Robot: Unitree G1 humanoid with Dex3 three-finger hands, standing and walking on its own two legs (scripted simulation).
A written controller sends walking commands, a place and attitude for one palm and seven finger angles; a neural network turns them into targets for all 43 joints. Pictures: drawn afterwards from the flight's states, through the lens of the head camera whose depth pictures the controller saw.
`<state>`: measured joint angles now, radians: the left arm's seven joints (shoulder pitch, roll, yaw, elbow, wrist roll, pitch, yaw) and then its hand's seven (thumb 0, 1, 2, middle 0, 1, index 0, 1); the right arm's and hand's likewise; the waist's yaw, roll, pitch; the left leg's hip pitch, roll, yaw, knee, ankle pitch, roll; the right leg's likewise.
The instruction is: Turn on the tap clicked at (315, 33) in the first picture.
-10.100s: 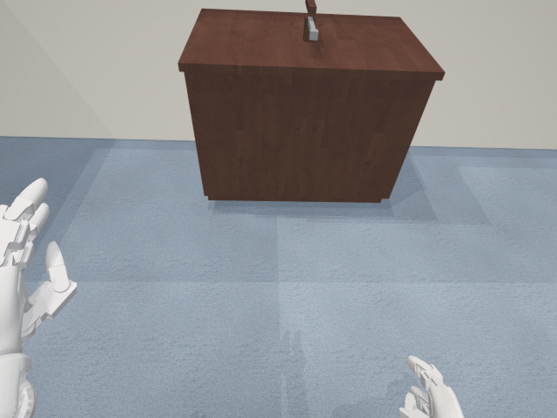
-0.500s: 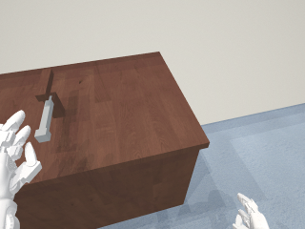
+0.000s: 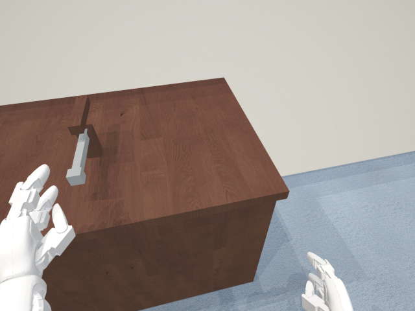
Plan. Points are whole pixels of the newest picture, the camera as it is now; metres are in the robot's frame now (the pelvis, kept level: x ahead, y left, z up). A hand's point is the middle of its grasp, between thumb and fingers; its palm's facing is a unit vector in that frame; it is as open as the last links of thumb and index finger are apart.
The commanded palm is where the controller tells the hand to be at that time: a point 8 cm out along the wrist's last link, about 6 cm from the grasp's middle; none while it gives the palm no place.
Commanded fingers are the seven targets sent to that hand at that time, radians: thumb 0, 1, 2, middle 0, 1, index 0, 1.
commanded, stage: turn the palm inward beside the body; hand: left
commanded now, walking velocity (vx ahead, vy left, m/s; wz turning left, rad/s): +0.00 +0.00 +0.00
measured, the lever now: (76, 176) +0.34 +0.34 +0.08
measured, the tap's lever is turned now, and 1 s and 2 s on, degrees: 0 0 0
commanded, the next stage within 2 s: reach beside the lever's end, fingers flat in 0.70 s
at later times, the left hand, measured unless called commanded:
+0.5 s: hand (80, 235) +0.18 +0.22 +0.14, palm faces +0.49 -0.86 -0.13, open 7.4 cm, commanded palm +0.13 +0.26 +0.15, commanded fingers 0.00 0.90 0.90 -0.20 -0.30 -0.20 -0.30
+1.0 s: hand (75, 232) +0.19 +0.23 +0.13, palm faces +0.52 -0.85 -0.13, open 7.4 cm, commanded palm +0.14 +0.28 +0.14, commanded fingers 0.00 0.90 0.90 -0.20 -0.30 -0.20 -0.30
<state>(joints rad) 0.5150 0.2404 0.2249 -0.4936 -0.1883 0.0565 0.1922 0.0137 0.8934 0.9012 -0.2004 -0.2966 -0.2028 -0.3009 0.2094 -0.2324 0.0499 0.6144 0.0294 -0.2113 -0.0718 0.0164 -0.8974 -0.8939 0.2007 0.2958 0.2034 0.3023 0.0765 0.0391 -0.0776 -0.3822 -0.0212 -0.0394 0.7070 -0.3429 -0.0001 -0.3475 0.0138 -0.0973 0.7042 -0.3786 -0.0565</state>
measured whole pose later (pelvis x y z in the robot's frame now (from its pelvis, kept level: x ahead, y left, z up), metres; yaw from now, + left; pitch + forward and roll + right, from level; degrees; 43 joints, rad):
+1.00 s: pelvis +0.00 -0.01 +0.00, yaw +0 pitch +1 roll +0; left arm 0.50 0.21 0.24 -0.43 -0.23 0.07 0.21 0.01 0.89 0.90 -0.20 -0.30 -0.20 -0.30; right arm 0.21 -0.24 0.04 0.64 0.03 -0.21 -0.08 0.02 -0.90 -0.89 0.20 0.30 0.20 0.30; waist 0.07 0.04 -0.07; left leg -0.36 -0.01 -0.05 0.69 -0.34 -0.01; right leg -0.33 0.02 -0.11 0.69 -0.38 -0.07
